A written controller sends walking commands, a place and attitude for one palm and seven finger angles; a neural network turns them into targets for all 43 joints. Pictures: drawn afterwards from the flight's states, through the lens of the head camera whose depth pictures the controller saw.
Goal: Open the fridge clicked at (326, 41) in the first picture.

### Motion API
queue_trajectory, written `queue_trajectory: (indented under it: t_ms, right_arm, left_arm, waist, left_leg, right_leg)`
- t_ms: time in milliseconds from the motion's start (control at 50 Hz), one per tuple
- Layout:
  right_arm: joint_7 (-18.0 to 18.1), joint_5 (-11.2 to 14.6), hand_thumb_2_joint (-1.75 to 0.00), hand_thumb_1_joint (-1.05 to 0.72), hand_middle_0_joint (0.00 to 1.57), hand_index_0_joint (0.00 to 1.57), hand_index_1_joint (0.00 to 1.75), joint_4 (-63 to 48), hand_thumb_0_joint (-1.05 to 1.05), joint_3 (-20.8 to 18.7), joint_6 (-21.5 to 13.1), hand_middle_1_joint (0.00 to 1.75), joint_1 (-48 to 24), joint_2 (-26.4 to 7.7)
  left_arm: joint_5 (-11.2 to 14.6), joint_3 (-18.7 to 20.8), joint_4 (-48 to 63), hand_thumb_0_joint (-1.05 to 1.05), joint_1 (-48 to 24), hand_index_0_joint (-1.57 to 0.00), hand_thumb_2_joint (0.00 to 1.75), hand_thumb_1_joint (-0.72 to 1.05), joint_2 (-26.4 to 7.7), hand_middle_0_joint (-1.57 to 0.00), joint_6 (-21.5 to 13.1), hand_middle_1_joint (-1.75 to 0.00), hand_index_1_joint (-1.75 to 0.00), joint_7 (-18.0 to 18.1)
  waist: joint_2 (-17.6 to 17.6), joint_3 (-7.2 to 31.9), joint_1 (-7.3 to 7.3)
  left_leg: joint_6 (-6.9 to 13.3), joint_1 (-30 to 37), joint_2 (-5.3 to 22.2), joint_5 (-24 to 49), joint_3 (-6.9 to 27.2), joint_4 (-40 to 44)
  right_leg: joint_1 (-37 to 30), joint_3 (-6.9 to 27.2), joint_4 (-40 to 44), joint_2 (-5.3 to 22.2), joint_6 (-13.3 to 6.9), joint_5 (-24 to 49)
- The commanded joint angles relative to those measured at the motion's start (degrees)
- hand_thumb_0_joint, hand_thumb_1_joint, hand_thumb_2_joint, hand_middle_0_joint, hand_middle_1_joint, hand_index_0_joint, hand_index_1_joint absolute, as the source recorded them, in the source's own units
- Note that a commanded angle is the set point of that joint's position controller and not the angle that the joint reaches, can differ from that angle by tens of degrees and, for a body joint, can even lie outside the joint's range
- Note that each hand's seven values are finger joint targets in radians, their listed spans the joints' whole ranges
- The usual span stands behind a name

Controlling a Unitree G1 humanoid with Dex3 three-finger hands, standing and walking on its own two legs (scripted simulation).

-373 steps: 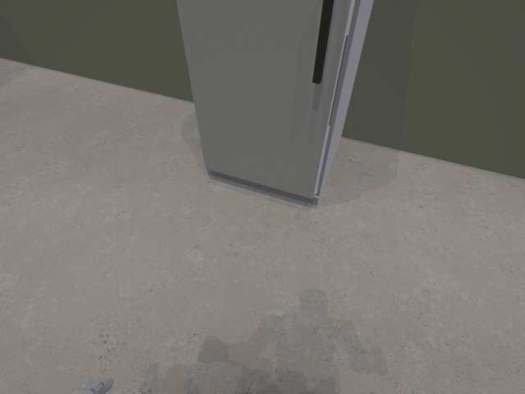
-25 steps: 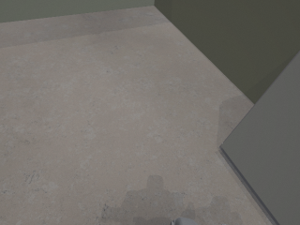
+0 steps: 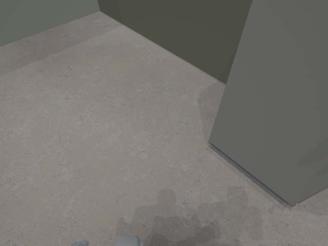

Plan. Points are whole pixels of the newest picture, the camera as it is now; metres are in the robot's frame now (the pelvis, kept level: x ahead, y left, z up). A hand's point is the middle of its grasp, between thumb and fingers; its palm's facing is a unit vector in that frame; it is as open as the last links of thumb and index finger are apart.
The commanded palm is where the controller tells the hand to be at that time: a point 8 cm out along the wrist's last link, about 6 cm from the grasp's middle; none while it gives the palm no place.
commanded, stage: turn to face it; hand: right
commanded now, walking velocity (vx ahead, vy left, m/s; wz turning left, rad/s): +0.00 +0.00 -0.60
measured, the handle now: out of the picture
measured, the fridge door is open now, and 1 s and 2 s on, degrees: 0 0 0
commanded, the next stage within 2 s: take the last steps up to it in 1.12 s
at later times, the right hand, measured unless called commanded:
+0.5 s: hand out of the picture -0.01 -0.15 -0.15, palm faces +0.33 +0.90 -0.29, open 7.4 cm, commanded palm none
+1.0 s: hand out of the picture -0.04 -0.19 -0.15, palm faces +0.56 +0.78 -0.28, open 7.4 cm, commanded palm none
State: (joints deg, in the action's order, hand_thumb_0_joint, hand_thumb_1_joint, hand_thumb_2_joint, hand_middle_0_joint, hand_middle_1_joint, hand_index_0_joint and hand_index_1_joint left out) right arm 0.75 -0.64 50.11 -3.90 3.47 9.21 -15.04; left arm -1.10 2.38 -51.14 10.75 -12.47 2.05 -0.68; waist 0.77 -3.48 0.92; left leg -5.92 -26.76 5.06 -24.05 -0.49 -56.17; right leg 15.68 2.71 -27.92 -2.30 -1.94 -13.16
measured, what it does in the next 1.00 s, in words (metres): steps on the spot, turning right: left foot, then right foot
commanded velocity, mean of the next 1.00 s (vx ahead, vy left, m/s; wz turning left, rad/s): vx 0.00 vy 0.00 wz -0.52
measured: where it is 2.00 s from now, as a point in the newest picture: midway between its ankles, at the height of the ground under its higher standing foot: outside the picture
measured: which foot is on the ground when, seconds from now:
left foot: up 0.00-0.14, down 0.16-0.64, up 0.66-1.00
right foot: down 0.00-0.16, up 0.18-0.62, down 0.64-1.00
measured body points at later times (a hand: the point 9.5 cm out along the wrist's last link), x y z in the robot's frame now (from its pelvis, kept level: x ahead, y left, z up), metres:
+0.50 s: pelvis +0.00 +0.06 +0.00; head +0.04 +0.07 +0.45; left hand +0.15 +0.29 -0.15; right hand -0.03 -0.20 -0.13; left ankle +0.02 +0.15 -0.74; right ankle -0.07 -0.09 -0.67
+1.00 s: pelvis +0.00 +0.04 +0.00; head +0.03 +0.03 +0.44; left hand +0.21 +0.19 -0.15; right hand -0.07 -0.23 -0.13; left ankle +0.08 +0.14 -0.71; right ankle -0.07 -0.07 -0.74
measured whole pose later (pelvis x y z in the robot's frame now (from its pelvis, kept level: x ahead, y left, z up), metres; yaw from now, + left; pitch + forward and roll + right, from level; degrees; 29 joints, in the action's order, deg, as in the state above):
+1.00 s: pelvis +0.00 +0.04 +0.00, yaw -34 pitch +0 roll +0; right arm 0.8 -0.4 50.7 -2.9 2.7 10.2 -13.6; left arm -1.3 2.2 -52.0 9.6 -12.1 2.7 -0.6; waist -0.6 -3.5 0.7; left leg -5.0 -21.7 3.5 -23.6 -2.6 -44.5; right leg 14.6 3.3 -29.5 -1.2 0.0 -14.8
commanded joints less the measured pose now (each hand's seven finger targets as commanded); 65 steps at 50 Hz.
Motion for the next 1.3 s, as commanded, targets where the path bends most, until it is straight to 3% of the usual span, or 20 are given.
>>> queue_trajectory:
  t_ms: [0,100,140,220,260,480,560,580,620,660,720,760,920,980,1000,1020,1040,1080,1120,1280]
  right_arm:
    - [0.3,0.2,-0.9,-0.9,0.2,0.2,0.3,-6.1,0.0,-0.8,-2.0,0.3,-2.3,-3.8]
    - [0.8,0.5,-0.9,-0.9,0.2,0.2,0.3,-5.0,0.0,-1.2,-3.4,0.3,5.2,-5.2]
    - [1.3,-0.8,-0.9,-0.9,0.2,0.2,0.3,-5.5,0.0,-2.4,-4.0,0.3,6.8,-14.0]
    - [1.3,-0.3,-0.9,-0.9,0.2,0.2,0.3,-7.2,0.0,-0.7,-3.8,0.3,-3.1,-6.3]
    - [1.3,-0.4,-0.9,-0.9,0.2,0.2,0.3,-6.5,0.0,-0.5,-4.2,0.3,-1.3,-5.5]
    - [1.0,-1.1,-0.9,-0.9,0.2,0.2,0.3,-1.4,0.0,-1.7,-3.5,0.3,8.3,-9.7]
    - [0.7,-0.7,-0.9,-0.9,0.2,0.2,0.3,-0.4,0.0,-2.3,-2.8,0.3,7.3,-10.3]
    - [0.5,-0.3,-0.9,-0.9,0.2,0.2,0.3,-0.5,0.0,-2.4,-2.5,0.3,6.9,-9.9]
    - [0.0,-0.1,-0.9,-0.9,0.2,0.2,0.3,-4.9,0.0,-0.6,-2.1,0.3,3.3,-4.0]
    - [0.6,-0.3,-0.9,-0.9,0.2,0.2,0.3,-4.7,0.0,-0.9,-1.5,0.3,-1.1,-4.5]
    - [-0.3,-0.3,-0.9,-0.9,0.2,0.2,0.3,-1.9,0.0,-1.3,-1.7,0.3,3.1,-5.3]
    - [-0.2,-0.2,-0.9,-0.9,0.2,0.2,0.3,-1.5,0.0,-1.1,-1.5,0.3,4.1,-5.0]
    - [0.2,0.2,-0.9,-0.9,0.2,0.2,0.3,-3.3,0.0,-0.2,-2.1,0.3,1.6,-3.0]
    - [0.4,0.3,-0.9,-0.9,0.2,0.2,0.3,-1.9,0.0,-0.3,-3.1,0.3,7.3,-3.0]
    - [0.6,0.0,-0.9,-0.9,0.2,0.2,0.3,-1.3,0.0,-0.6,-3.8,0.3,9.3,-4.8]
    - [1.1,-1.0,-0.9,-0.9,0.2,0.2,0.3,-1.3,0.0,-1.6,-4.6,0.3,10.1,-10.4]
    - [1.0,-0.9,-0.9,-0.9,0.2,0.2,0.3,-1.9,0.0,-1.6,-4.3,0.3,10.2,-12.8]
    - [1.2,-0.5,-0.9,-0.9,0.2,0.2,0.3,-2.5,0.0,-1.4,-4.2,0.3,5.3,-9.3]
    - [1.2,-0.4,-0.9,-0.9,0.2,0.2,0.3,-3.1,0.0,-0.6,-4.1,0.3,1.0,-6.1]
    - [0.9,-1.0,-0.9,-0.9,0.2,0.2,0.3,2.7,0.0,-0.9,-5.1,0.3,10.8,-6.1]
  left_arm:
    - [-0.3,4.3,3.3,0.0,1.6,-0.2,0.9,0.9,-12.8,-0.2,-0.9,-0.3,-0.3,0.8]
    - [0.3,4.6,4.4,0.0,-1.1,-0.2,0.9,0.9,-11.3,-0.2,-0.4,-0.3,-0.3,0.6]
    - [0.5,3.9,6.5,0.0,0.7,-0.2,0.9,0.9,-5.9,-0.2,-0.5,-0.3,-0.3,0.2]
    - [-0.4,4.5,2.1,0.0,2.0,-0.2,0.9,0.9,-7.5,-0.2,1.3,-0.3,-0.3,-1.0]
    - [-0.3,4.1,1.6,0.0,2.1,-0.2,0.9,0.9,-6.7,-0.2,1.6,-0.3,-0.3,-1.3]
    - [0.5,2.0,3.3,0.0,-6.7,-0.2,0.9,0.9,-5.0,-0.2,0.9,-0.3,-0.3,-1.2]
    - [0.4,1.9,3.3,0.0,-3.0,-0.2,0.9,0.9,-6.1,-0.2,-0.1,-0.3,-0.3,-0.9]
    - [0.2,2.6,2.7,0.0,-0.2,-0.2,0.9,0.9,-7.9,-0.2,-0.5,-0.3,-0.3,-0.9]
    - [0.2,5.1,1.9,0.0,6.7,-0.2,0.9,0.9,-19.5,-0.2,-0.8,-0.3,-0.3,-0.4]
    - [0.0,4.6,0.9,0.0,6.0,-0.2,0.9,0.9,-17.1,-0.2,-0.9,-0.3,-0.3,0.9]
    - [0.0,2.8,3.3,0.0,-2.5,-0.2,0.9,0.9,-12.3,-0.2,-1.3,-0.3,-0.3,1.2]
    - [0.1,2.8,3.4,0.0,-2.6,-0.2,0.9,0.9,-12.0,-0.2,-1.4,-0.3,-0.3,1.1]
    - [-0.4,3.3,2.6,0.0,-0.8,-0.2,0.9,0.9,-11.6,-0.2,-0.7,-0.3,-0.3,1.0]
    - [0.0,3.4,2.9,0.0,-2.4,-0.2,0.9,0.9,-10.8,-0.2,-0.6,-0.3,-0.3,1.0]
    - [0.4,3.2,2.8,0.0,-1.7,-0.2,0.9,0.9,-9.0,-0.2,-0.7,-0.3,-0.3,0.8]
    - [0.9,2.5,3.4,0.0,0.5,-0.2,0.9,0.9,-4.9,-0.2,-0.7,-0.3,-0.3,0.3]
    - [0.7,2.8,4.5,0.0,-0.6,-0.2,0.9,0.9,-5.0,-0.2,-0.3,-0.3,-0.3,0.6]
    - [0.1,3.5,2.5,0.0,-1.3,-0.2,0.9,0.9,-6.4,-0.2,0.9,-0.3,-0.3,0.4]
    - [-0.1,3.4,-0.3,0.0,1.4,-0.2,0.9,0.9,-5.8,-0.2,1.2,-0.3,-0.3,-0.2]
    - [-0.3,1.8,-1.7,0.0,-2.0,-0.2,0.9,0.9,-3.7,-0.2,0.3,-0.3,-0.3,-0.5]
  waist:
    - [-10.5,6.4,1.25]
    - [-7.1,8.0,-2.73]
    - [16.5,8.4,-3.04]
    - [6.6,0.4,1.61]
    - [8.7,1.0,0.83]
    - [11.1,4.9,-3.94]
    - [9.7,7.0,-1.93]
    - [6.3,8.0,0.16]
    - [-18.4,9.5,3.87]
    - [-14.2,7.3,3.93]
    - [-10.9,4.7,-0.52]
    - [-10.1,5.4,-0.7]
    - [-10.4,4.6,0.38]
    - [-9.4,6.4,-2.46]
    - [-4.6,7.3,-3.25]
    - [10.9,8.3,-3.12]
    - [13.8,7.3,-3.65]
    - [11.6,2.8,-2.17]
    - [6.8,1.5,0.22]
    - [7.8,3.0,-4.37]
  left_leg:
    - [0.5,0.4,-2.0,-1.0,0.0,7.0]
    - [1.8,20.6,-2.6,11.6,-0.2,32.1]
    - [12.0,26.9,23.8,19.0,23.2,41.2]
    - [11.6,12.0,14.2,12.9,7.1,40.7]
    - [11.2,14.4,12.6,18.2,2.3,39.6]
    - [13.2,23.8,16.4,36.6,-4.4,33.7]
    - [9.8,20.8,16.4,34.1,-8.6,26.4]
    - [7.2,15.5,15.3,29.4,-10.5,20.2]
    - [0.3,-8.1,3.8,-15.7,-10.2,-2.7]
    - [1.0,-9.9,3.4,-10.9,-2.1,-9.8]
    - [0.6,-5.9,2.9,-0.4,-1.4,-10.2]
    - [0.3,-3.8,2.0,0.6,-1.4,-7.4]
    - [1.0,4.7,-2.0,-1.3,-2.5,10.6]
    - [1.5,15.5,-3.1,9.8,-3.6,26.3]
    - [2.0,21.4,-0.2,15.4,-1.0,34.1]
    - [6.7,29.0,13.9,23.2,13.8,38.2]
    - [13.1,22.3,23.2,28.2,19.0,39.0]
    - [14.5,13.4,18.4,16.7,17.0,41.6]
    - [12.0,12.7,13.4,15.6,7.4,40.5]
    - [13.1,23.2,14.2,12.7,5.3,42.3]
  right_leg:
    - [-7.2,17.0,6.0,13.8,-8.0,22.0]
    - [4.5,17.8,-2.0,8.9,-3.5,16.8]
    - [20.6,1.5,-26.2,-3.1,4.6,-20.9]
    - [17.4,1.6,-44.3,3.4,4.9,-8.7]
    - [17.1,-0.4,-43.5,3.7,5.9,-6.6]
    - [10.1,-7.6,-19.3,3.8,5.7,-12.7]
    - [-0.2,-9.8,-3.7,3.3,4.1,-5.1]
    - [-7.8,-8.5,3.3,4.2,3.2,2.5]
    - [-19.5,19.2,7.7,26.9,-8.8,35.0]
    - [-13.5,17.5,7.4,23.7,-10.3,25.7]
    - [-8.3,8.5,7.6,16.4,-6.8,25.2]
    - [-8.0,7.1,7.8,15.1,-6.9,25.3]
    - [-5.0,12.8,6.0,15.0,-7.9,23.9]
    - [-1.0,12.0,0.7,12.4,-5.1,21.5]
    - [2.4,9.9,-4.0,9.2,-2.2,14.1]
    - [13.3,1.9,-15.8,1.5,2.4,-4.2]
    - [14.3,1.1,-26.8,-0.5,3.4,-22.1]
    - [14.3,3.5,-39.4,1.7,3.2,-16.9]
    - [14.2,1.9,-42.0,3.1,4.0,-9.7]
    - [13.8,-3.3,-26.0,4.9,5.3,-10.6]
